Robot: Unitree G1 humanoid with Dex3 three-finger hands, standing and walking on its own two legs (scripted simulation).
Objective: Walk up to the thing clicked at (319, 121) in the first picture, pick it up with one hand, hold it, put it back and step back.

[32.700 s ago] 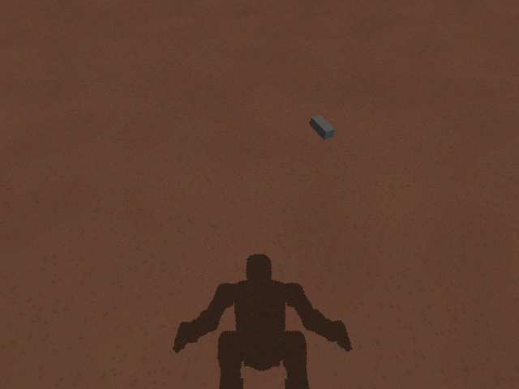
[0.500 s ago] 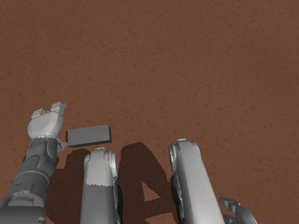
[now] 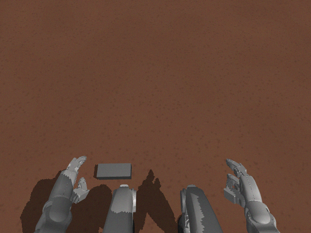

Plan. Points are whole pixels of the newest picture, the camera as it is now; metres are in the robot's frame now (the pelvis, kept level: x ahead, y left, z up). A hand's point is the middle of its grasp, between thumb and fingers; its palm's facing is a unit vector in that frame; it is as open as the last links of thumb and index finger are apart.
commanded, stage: home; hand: left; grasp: from above
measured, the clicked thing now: (115, 171) +0.42 +0.21 -0.55
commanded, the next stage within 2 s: none
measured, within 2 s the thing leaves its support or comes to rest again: neither
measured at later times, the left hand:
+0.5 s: hand (65, 188) +0.22 +0.18 +0.09, palm faces +0.10 -0.97 -0.20, open 7.4 cm
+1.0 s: hand (64, 191) +0.21 +0.19 +0.09, palm faces +0.08 -0.98 -0.20, open 7.4 cm
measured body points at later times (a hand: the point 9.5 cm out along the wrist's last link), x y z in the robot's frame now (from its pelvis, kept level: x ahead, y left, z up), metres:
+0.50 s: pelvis +0.05 +0.00 +0.13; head +0.06 +0.00 +0.58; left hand +0.21 +0.23 +0.11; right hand +0.21 -0.25 +0.07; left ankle +0.07 +0.13 -0.55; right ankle +0.07 -0.14 -0.55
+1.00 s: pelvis +0.05 +0.00 +0.13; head +0.07 +0.01 +0.58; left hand +0.21 +0.24 +0.11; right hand +0.22 -0.23 +0.07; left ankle +0.07 +0.14 -0.55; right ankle +0.07 -0.14 -0.55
